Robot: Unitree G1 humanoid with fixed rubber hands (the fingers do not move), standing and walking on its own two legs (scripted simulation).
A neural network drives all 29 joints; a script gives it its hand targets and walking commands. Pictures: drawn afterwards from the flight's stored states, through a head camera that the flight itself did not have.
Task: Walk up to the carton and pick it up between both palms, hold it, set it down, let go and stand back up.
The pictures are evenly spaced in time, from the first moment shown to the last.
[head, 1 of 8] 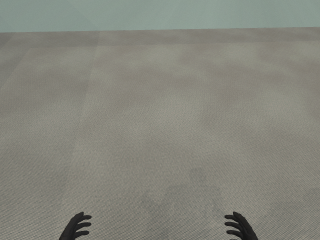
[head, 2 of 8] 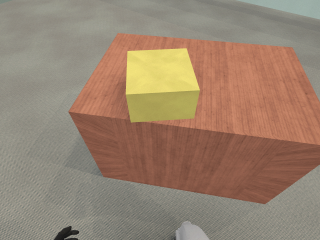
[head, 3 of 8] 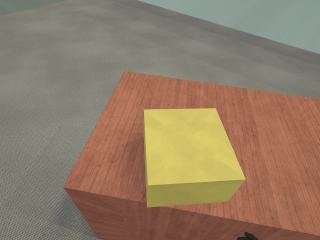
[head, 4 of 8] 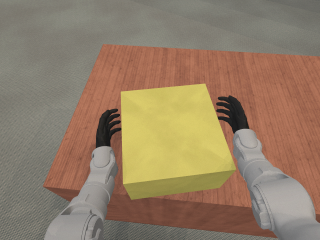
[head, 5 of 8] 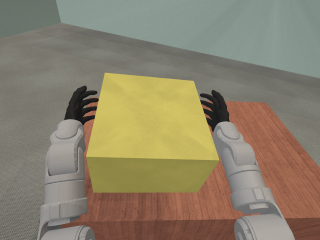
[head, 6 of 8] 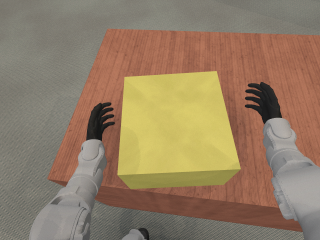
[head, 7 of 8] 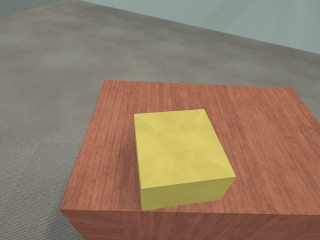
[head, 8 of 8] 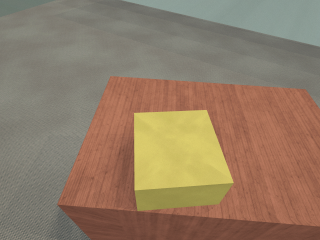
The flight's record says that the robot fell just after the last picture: no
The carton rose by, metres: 0.21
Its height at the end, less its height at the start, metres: +0.00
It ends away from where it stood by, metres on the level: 0.01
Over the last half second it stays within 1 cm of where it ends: yes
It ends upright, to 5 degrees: yes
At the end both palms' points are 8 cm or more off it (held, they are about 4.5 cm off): yes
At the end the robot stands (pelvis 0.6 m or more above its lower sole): yes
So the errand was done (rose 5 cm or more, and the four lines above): yes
